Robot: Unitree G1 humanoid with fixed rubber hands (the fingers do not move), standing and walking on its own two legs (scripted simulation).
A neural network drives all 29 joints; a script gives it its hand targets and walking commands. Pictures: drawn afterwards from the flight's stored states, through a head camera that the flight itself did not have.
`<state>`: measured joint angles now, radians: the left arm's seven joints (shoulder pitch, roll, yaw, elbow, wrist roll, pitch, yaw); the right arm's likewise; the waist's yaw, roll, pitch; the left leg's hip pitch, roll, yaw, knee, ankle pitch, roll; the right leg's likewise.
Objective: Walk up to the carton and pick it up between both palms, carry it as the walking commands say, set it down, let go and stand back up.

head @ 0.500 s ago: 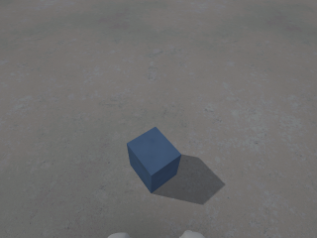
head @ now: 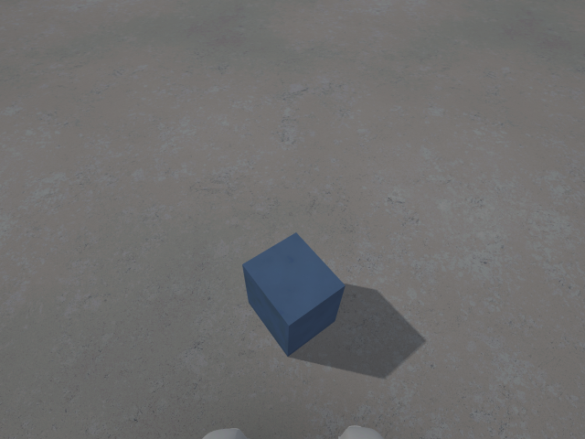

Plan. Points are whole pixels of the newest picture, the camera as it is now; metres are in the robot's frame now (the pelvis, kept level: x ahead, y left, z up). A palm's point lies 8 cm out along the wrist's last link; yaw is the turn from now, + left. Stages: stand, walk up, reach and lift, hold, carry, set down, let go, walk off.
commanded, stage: walk up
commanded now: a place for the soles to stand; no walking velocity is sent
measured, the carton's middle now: (291, 294) +0.61 -0.01 -0.61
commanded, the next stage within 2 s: none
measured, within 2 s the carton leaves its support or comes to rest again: neither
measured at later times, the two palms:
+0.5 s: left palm out of the picture +0.07 +0.30 -0.09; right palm out of the picture +0.06 -0.32 -0.10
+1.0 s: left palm out of the picture +0.12 +0.27 -0.12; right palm out of the picture +0.09 -0.40 -0.05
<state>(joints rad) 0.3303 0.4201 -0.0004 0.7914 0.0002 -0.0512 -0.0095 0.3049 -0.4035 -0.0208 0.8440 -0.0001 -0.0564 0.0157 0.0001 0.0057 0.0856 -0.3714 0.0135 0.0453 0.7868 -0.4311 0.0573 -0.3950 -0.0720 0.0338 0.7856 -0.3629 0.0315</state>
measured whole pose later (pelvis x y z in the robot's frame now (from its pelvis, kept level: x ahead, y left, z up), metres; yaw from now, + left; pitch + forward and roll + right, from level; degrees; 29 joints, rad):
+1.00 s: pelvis +0.05 -0.06 +0.00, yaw +5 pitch -1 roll +0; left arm 0.20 0.50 0.01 0.79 0.00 0.05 -0.08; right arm 0.40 -0.43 -0.02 0.88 0.00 -0.11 -0.07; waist 0.00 -0.11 0.11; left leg -0.35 0.06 -0.04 0.78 -0.41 -0.03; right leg -0.51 -0.07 0.00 1.03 -0.44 -0.02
